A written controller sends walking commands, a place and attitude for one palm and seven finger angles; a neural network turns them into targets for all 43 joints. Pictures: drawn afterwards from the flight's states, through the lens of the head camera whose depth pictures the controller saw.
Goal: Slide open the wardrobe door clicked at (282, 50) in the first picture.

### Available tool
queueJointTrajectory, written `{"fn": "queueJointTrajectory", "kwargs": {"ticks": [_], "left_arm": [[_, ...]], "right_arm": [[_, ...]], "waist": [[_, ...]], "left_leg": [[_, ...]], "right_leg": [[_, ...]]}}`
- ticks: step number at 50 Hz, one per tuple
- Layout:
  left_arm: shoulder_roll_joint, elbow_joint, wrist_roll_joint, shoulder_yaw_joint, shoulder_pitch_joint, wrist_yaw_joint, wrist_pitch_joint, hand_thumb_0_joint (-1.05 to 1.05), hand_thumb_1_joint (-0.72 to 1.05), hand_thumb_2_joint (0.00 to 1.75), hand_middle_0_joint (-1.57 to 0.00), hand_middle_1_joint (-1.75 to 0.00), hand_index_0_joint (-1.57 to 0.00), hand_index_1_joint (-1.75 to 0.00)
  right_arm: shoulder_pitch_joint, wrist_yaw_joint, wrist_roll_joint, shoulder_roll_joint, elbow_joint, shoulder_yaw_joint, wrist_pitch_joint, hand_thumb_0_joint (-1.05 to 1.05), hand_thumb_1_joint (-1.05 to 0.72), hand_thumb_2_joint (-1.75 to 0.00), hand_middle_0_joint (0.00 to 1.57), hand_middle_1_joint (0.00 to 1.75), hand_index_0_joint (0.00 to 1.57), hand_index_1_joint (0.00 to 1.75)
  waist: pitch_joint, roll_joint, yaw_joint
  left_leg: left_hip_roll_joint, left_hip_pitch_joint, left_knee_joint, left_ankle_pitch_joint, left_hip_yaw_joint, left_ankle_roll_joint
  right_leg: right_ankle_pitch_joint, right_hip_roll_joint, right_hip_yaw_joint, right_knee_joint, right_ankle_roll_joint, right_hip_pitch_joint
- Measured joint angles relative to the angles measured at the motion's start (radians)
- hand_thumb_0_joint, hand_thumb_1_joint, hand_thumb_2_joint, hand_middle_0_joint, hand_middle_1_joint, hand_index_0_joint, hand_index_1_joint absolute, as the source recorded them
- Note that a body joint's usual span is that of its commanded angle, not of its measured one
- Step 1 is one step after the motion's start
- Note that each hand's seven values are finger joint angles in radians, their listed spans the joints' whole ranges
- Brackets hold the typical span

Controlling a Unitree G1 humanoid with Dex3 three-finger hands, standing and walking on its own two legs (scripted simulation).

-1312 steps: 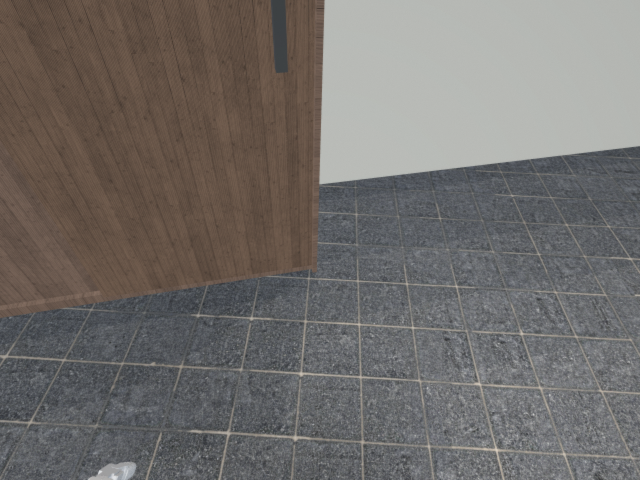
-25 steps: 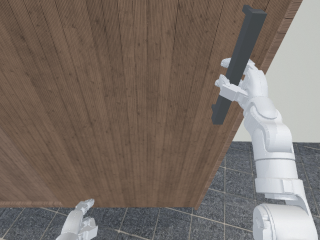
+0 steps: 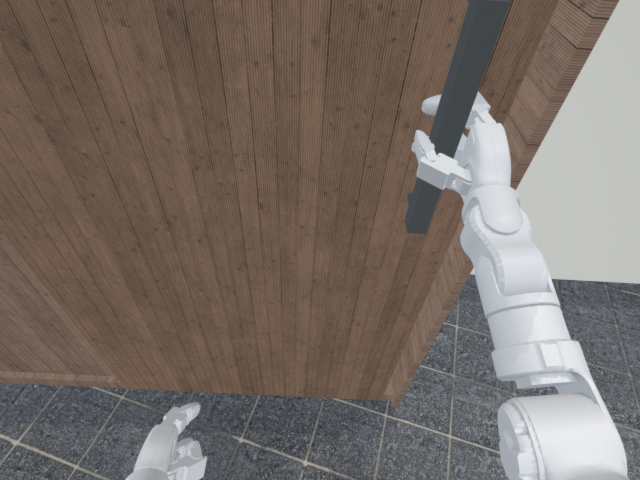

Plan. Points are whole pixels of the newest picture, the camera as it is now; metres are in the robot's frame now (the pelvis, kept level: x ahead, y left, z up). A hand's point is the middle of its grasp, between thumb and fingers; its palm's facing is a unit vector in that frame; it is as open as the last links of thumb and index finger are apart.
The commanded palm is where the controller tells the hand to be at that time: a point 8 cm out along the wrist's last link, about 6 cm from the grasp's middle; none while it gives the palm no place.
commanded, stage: step sideways, sliding the door along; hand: right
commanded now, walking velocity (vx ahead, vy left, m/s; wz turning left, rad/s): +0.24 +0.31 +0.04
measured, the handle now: (440, 127) +0.47 -0.11 +0.24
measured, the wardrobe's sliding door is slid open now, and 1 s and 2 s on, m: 0.04 0.14 0.48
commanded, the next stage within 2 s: none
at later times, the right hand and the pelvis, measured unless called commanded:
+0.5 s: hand (400, 157) +0.43 -0.06 +0.22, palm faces +0.15 +0.99 -0.06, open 6.3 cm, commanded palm +0.41 -0.07 +0.22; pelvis +0.00 +0.10 -0.01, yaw -4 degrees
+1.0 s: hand (337, 151) +0.43 +0.02 +0.21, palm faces +0.38 +0.92 -0.14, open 6.5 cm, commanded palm +0.40 +0.04 +0.21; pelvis +0.04 +0.24 -0.01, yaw -7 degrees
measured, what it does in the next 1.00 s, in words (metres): steps to the left: left foot, then right foot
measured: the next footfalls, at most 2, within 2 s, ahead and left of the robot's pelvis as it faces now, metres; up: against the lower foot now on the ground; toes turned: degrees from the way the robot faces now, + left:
left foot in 0.22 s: +0.08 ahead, +0.16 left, +0.00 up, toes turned +2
right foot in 0.50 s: +0.04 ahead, -0.02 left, +0.00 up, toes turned -12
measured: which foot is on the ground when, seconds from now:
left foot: up 0.00-0.20, down 0.22-0.50, up 0.52-0.86, down 0.88-1.00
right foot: down 0.00-0.24, up 0.26-0.48, down 0.50-0.90, up 0.92-1.00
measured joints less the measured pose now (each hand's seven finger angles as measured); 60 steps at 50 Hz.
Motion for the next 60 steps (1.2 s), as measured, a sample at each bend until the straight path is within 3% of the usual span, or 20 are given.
{"fn": "queueJointTrajectory", "kwargs": {"ticks": [6, 9, 11, 13, 15, 18, 21, 25, 27, 31, 37, 43, 44, 46, 47, 50, 52, 54, 57, 60], "left_arm": [[-0.013, 0.000, 0.001, 0.025, 0.024, 0.014, -0.001, 0.01, 0.90, 0.90, -0.20, -0.30, -0.20, -0.30], [-0.014, 0.006, -0.005, 0.027, 0.037, 0.009, 0.008, 0.01, 0.90, 0.90, -0.20, -0.30, -0.20, -0.30], [-0.017, 0.001, -0.012, 0.026, 0.046, 0.006, 0.010, 0.01, 0.90, 0.90, -0.20, -0.30, -0.20, -0.30], [-0.009, 0.008, -0.017, 0.032, 0.038, 0.007, 0.012, 0.01, 0.90, 0.90, -0.20, -0.30, -0.20, -0.30], [0.001, 0.022, -0.020, 0.046, 0.032, 0.014, 0.009, 0.01, 0.90, 0.90, -0.20, -0.30, -0.20, -0.30], [0.023, 0.029, -0.018, 0.064, 0.012, 0.021, -0.001, 0.01, 0.90, 0.90, -0.20, -0.30, -0.20, -0.30], [0.043, 0.013, -0.012, 0.072, -0.010, 0.024, -0.009, 0.01, 0.90, 0.90, -0.20, -0.30, -0.20, -0.30], [0.055, -0.019, -0.014, 0.083, -0.031, 0.026, -0.022, 0.01, 0.90, 0.90, -0.20, -0.30, -0.20, -0.30], [0.034, -0.025, -0.017, 0.097, -0.059, 0.016, -0.029, 0.01, 0.90, 0.90, -0.20, -0.29, -0.20, -0.30], [-0.001, -0.026, -0.016, 0.088, -0.095, -0.029, -0.037, 0.01, 0.90, 0.90, -0.20, -0.29, -0.20, -0.30], [-0.064, -0.046, -0.028, 0.052, -0.070, -0.065, -0.038, 0.01, 0.90, 0.90, -0.20, -0.30, -0.20, -0.30], [-0.079, -0.076, -0.039, 0.035, -0.049, -0.069, -0.081, 0.01, 0.90, 0.90, -0.20, -0.30, -0.20, -0.30], [-0.079, -0.079, -0.044, 0.033, -0.049, -0.068, -0.088, 0.01, 0.90, 0.90, -0.20, -0.30, -0.20, -0.30], [-0.039, -0.063, -0.050, 0.042, -0.088, -0.060, -0.095, 0.01, 0.90, 0.90, -0.20, -0.30, -0.21, -0.30], [-0.014, -0.054, -0.047, 0.052, -0.109, -0.050, -0.098, 0.01, 0.90, 0.90, -0.20, -0.30, -0.21, -0.30], [0.038, -0.042, -0.046, 0.081, -0.153, -0.023, -0.099, 0.01, 0.90, 0.90, -0.20, -0.30, -0.20, -0.30], [0.060, -0.044, -0.047, 0.089, -0.163, -0.013, -0.094, 0.01, 0.90, 0.90, -0.20, -0.30, -0.20, -0.30], [0.071, -0.056, -0.043, 0.099, -0.157, -0.012, -0.081, 0.01, 0.90, 0.90, -0.20, -0.30, -0.20, -0.30], [0.035, -0.059, -0.036, 0.115, -0.138, -0.054, -0.067, 0.01, 0.91, 0.90, -0.20, -0.29, -0.20, -0.30], [0.011, -0.070, -0.028, 0.102, -0.106, -0.088, -0.078, 0.01, 0.91, 0.90, -0.20, -0.29, -0.20, -0.30]], "right_arm": [[0.018, -0.010, 0.006, -0.020, -0.020, -0.024, -0.102, -0.07, -0.63, -0.83, 0.43, 1.40, 0.26, 1.40], [0.016, -0.010, 0.005, -0.028, -0.035, -0.042, -0.123, -0.07, -0.64, -0.85, 0.44, 1.40, 0.25, 1.40], [0.010, -0.007, 0.000, -0.046, -0.040, -0.059, -0.134, -0.07, -0.65, -0.86, 0.45, 1.40, 0.25, 1.40], [0.013, -0.005, -0.012, -0.055, -0.046, -0.086, -0.149, -0.07, -0.65, -0.86, 0.45, 1.40, 0.25, 1.40], [0.007, 0.001, -0.029, -0.056, -0.044, -0.091, -0.161, -0.07, -0.65, -0.85, 0.45, 1.40, 0.25, 1.40], [-0.007, 0.004, -0.038, -0.056, -0.064, -0.087, -0.177, -0.07, -0.64, -0.85, 0.46, 1.40, 0.26, 1.40], [-0.015, -0.003, -0.046, -0.054, -0.100, -0.082, -0.200, -0.06, -0.65, -0.84, 0.46, 1.40, 0.26, 1.41], [-0.033, -0.005, -0.046, -0.057, -0.140, -0.060, -0.208, -0.05, -0.65, -0.83, 0.46, 1.40, 0.27, 1.38], [-0.053, -0.001, -0.036, -0.072, -0.144, -0.053, -0.213, -0.05, -0.65, -0.83, 0.46, 1.40, 0.26, 1.36], [-0.048, 0.006, -0.032, -0.074, -0.151, -0.062, -0.217, -0.05, -0.65, -0.83, 0.46, 1.40, 0.27, 1.35], [-0.050, 0.018, -0.040, -0.069, -0.169, -0.042, -0.202, -0.05, -0.64, -0.83, 0.46, 1.40, 0.31, 1.35], [-0.035, 0.010, -0.039, -0.119, -0.191, -0.061, -0.185, -0.08, -0.61, -0.82, 0.46, 1.40, 0.32, 1.31], [-0.031, 0.007, -0.041, -0.134, -0.192, -0.070, -0.178, -0.09, -0.61, -0.82, 0.46, 1.40, 0.32, 1.30], [0.001, -0.012, -0.053, -0.136, -0.212, -0.113, -0.183, -0.10, -0.60, -0.82, 0.46, 1.40, 0.32, 1.28], [0.023, -0.022, -0.057, -0.130, -0.229, -0.129, -0.187, -0.11, -0.60, -0.82, 0.46, 1.40, 0.31, 1.28], [0.080, -0.039, -0.051, -0.109, -0.316, -0.144, -0.176, -0.11, -0.61, -0.81, 0.46, 1.40, 0.30, 1.29], [0.094, -0.045, -0.053, -0.086, -0.373, -0.129, -0.166, -0.10, -0.62, -0.80, 0.46, 1.40, 0.30, 1.30], [0.087, -0.040, -0.053, -0.070, -0.411, -0.096, -0.156, -0.08, -0.64, -0.78, 0.46, 1.40, 0.29, 1.28], [0.060, -0.014, -0.070, -0.048, -0.412, -0.041, -0.164, -0.07, -0.66, -0.77, 0.46, 1.40, 0.27, 1.24], [0.079, -0.006, -0.086, -0.013, -0.423, 0.000, -0.166, -0.05, -0.67, -0.76, 0.46, 1.40, 0.27, 1.22]], "waist": [[0.056, -0.010, 0.008], [0.094, -0.018, -0.011], [0.113, -0.008, -0.021], [0.132, -0.026, 0.001], [0.139, -0.019, 0.021], [0.167, 0.013, 0.007], [0.193, 0.037, 0.000], [0.192, 0.043, -0.009], [0.218, 0.066, -0.019], [0.260, 0.027, -0.047], [0.271, 0.005, -0.117], [0.274, -0.010, -0.148], [0.267, 0.001, -0.146], [0.275, -0.046, -0.115], [0.279, -0.064, -0.098], [0.285, -0.056, -0.071], [0.292, -0.043, -0.047], [0.290, -0.043, -0.037], [0.312, 0.017, -0.081], [0.302, 0.019, -0.101]], "left_leg": [[-0.033, -0.121, 0.284, -0.147, -0.051, 0.000], [-0.024, -0.107, 0.178, -0.113, -0.039, 0.001], [-0.013, -0.068, 0.048, 0.012, -0.025, -0.001], [-0.037, -0.057, 0.054, 0.078, 0.017, 0.023], [-0.036, -0.053, 0.065, 0.045, 0.052, 0.047], [-0.026, -0.050, 0.043, 0.043, 0.061, 0.066], [-0.020, -0.053, 0.017, 0.063, 0.068, 0.073], [-0.036, -0.102, 0.071, 0.041, 0.089, 0.073], [-0.046, -0.176, 0.285, -0.050, 0.021, 0.025], [-0.048, -0.281, 0.609, -0.147, -0.052, 0.009], [0.052, -0.267, 0.415, -0.047, -0.075, -0.029], [0.036, -0.096, 0.117, 0.055, -0.019, -0.035], [0.038, -0.055, 0.047, 0.146, -0.014, -0.035], [0.028, -0.046, 0.060, 0.098, 0.015, -0.052], [0.034, -0.054, 0.070, 0.078, 0.022, -0.057], [0.067, -0.082, 0.053, 0.089, 0.012, -0.054], [0.075, -0.093, 0.051, 0.120, 0.026, -0.038], [0.051, -0.133, 0.137, 0.129, 0.039, -0.033], [0.004, -0.216, 0.435, -0.125, -0.038, -0.017], [-0.013, -0.247, 0.571, -0.171, -0.034, -0.022]], "right_leg": [[0.000, -0.029, 0.016, 0.010, 0.021, 0.001], [-0.018, -0.067, 0.028, 0.041, 0.053, 0.011], [-0.054, -0.087, 0.032, 0.100, 0.078, 0.004], [-0.091, -0.119, 0.052, 0.196, 0.066, -0.028], [-0.186, -0.100, 0.064, 0.345, 0.048, -0.092], [-0.237, -0.063, 0.036, 0.530, 0.044, -0.166], [-0.193, -0.061, -0.015, 0.449, 0.048, -0.160], [0.003, -0.088, -0.072, 0.117, 0.033, -0.047], [-0.041, -0.089, -0.081, 0.127, 0.029, -0.042], [-0.051, -0.158, -0.060, 0.119, 0.062, -0.006], [-0.020, -0.270, -0.018, 0.049, 0.135, 0.047], [-0.049, -0.344, 0.036, 0.087, 0.208, 0.067], [-0.066, -0.338, 0.044, 0.124, 0.197, 0.054], [-0.130, -0.332, 0.094, 0.259, 0.108, -0.013], [-0.203, -0.289, 0.114, 0.344, 0.089, -0.055], [-0.311, -0.150, 0.059, 0.467, 0.073, -0.133], [-0.213, -0.106, -0.002, 0.315, 0.071, -0.113], [0.081, -0.125, -0.047, 0.143, 0.045, -0.061], [-0.022, -0.153, -0.065, 0.153, 0.035, -0.026], [-0.036, -0.206, -0.054, 0.109, 0.068, 0.004]]}}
